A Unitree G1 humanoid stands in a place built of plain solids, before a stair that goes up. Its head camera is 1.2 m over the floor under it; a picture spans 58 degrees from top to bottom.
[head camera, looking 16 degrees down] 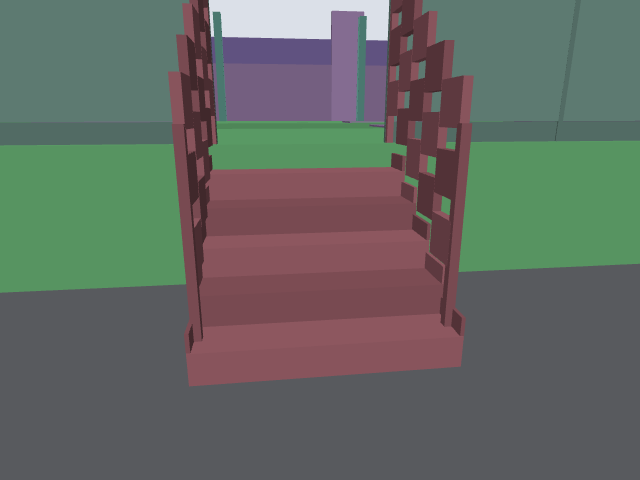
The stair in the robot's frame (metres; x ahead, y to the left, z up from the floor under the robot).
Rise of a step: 0.17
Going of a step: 0.26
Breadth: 1.32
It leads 7 degrees to the left of straight ahead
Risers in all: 6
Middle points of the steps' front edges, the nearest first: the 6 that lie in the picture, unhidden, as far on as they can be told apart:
1.81 -0.05 0.17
2.07 -0.02 0.34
2.33 0.02 0.51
2.59 0.05 0.67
2.85 0.08 0.84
3.10 0.11 1.01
